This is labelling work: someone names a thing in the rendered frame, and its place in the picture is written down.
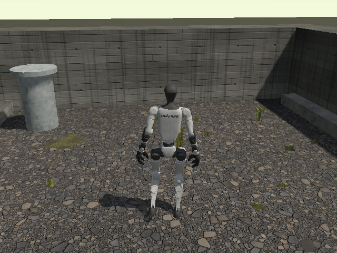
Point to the left robot shin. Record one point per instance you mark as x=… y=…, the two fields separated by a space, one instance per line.
x=154 y=189

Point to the right robot forearm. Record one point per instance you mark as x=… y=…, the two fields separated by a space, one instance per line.
x=193 y=144

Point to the humanoid robot head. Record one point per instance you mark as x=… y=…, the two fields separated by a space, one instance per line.
x=170 y=93

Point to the robot left hand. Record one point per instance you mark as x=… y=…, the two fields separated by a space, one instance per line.
x=139 y=157

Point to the robot right upper arm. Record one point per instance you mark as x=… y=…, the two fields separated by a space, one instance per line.
x=188 y=121

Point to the left robot forearm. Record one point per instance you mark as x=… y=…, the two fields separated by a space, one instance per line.
x=143 y=142

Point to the robot right hand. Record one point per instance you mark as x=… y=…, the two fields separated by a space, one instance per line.
x=196 y=161

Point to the robot left upper arm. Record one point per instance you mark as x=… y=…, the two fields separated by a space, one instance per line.
x=150 y=119

